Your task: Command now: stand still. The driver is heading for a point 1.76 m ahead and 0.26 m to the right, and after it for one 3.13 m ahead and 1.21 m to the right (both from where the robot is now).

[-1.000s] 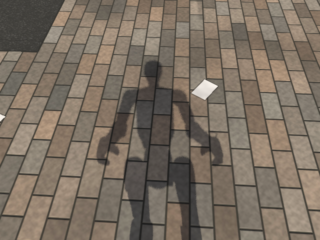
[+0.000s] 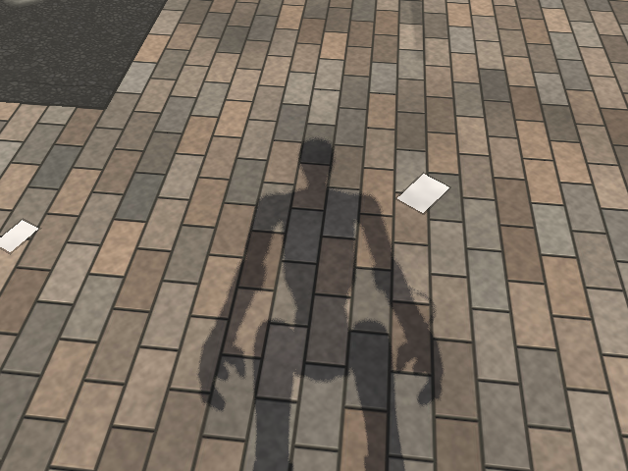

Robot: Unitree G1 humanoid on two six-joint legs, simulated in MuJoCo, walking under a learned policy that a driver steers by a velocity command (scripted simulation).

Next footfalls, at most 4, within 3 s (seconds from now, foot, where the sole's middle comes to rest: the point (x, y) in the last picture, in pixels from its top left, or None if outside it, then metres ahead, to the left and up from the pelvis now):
1.26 left None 0.43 0.10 -0.77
1.80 right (392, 373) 0.74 -0.14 -0.77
2.36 left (297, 265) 1.06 0.09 -0.77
2.90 right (406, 208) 1.28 -0.23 -0.77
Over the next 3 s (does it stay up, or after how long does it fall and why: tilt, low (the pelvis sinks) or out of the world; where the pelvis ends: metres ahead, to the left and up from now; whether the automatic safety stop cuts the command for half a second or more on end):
stays up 1.20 -0.12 -0.01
